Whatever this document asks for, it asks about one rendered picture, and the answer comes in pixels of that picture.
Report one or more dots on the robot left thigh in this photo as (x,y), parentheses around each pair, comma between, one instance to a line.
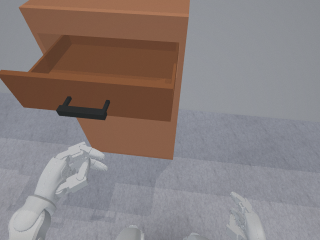
(131,233)

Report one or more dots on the robot left hand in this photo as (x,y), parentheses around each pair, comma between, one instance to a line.
(51,182)

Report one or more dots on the left robot forearm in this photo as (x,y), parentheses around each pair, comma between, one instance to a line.
(32,220)

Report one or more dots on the handle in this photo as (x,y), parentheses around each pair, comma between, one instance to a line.
(82,112)

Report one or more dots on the robot right hand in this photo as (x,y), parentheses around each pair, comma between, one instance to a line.
(249,224)

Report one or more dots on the cabinet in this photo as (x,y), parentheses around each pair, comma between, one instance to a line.
(150,20)

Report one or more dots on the drawer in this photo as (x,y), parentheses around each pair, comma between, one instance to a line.
(137,77)

